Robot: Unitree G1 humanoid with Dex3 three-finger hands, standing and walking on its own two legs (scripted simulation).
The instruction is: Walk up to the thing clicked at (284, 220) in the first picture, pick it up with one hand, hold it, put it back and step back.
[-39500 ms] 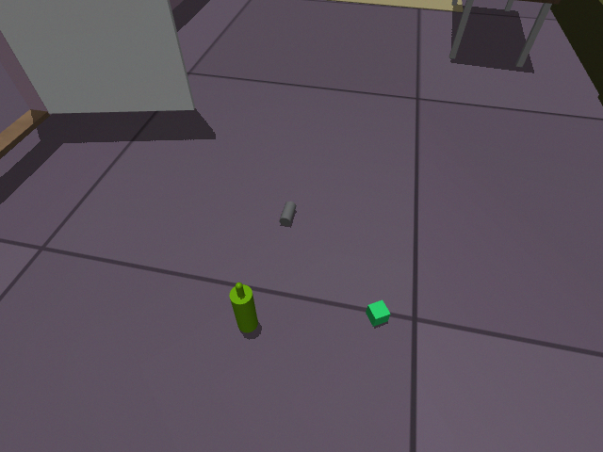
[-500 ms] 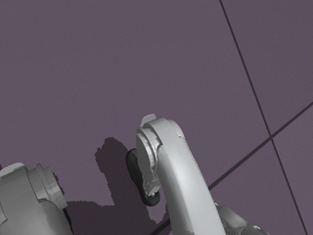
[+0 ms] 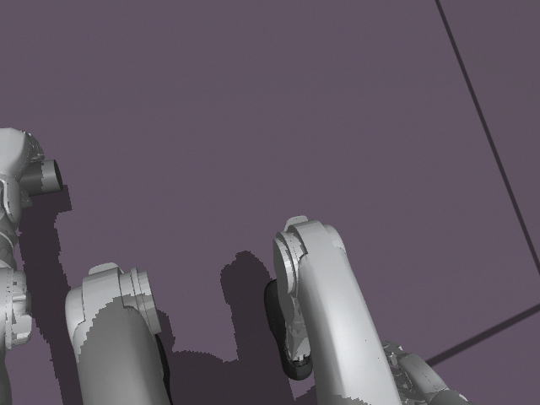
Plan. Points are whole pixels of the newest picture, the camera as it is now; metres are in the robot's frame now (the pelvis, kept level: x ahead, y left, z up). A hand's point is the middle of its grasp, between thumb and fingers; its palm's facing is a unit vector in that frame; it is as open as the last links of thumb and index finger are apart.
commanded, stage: settle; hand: left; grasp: from above
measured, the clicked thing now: (19, 181) +0.47 +0.30 -0.22
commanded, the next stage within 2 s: lift in 0.24 s
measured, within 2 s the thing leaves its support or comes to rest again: neither
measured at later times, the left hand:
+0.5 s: hand (2, 176) +0.45 +0.28 -0.13, palm faces -0.42 -0.08 -0.91, open 7.7 cm
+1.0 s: hand out of the picture +0.38 +0.29 +0.00, palm faces -0.45 -0.11 -0.89, open 7.8 cm
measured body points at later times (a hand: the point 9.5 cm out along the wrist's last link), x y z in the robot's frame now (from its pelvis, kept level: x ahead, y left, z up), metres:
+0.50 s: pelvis -0.01 -0.01 +0.02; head +0.21 +0.06 +0.41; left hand +0.46 +0.29 -0.08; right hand +0.05 -0.29 -0.07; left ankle +0.06 +0.13 -0.29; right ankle +0.11 -0.15 -0.29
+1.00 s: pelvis -0.01 -0.01 +0.12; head +0.18 +0.05 +0.52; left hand +0.40 +0.29 +0.05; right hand +0.12 -0.28 +0.01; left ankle +0.06 +0.13 -0.29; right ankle +0.11 -0.15 -0.29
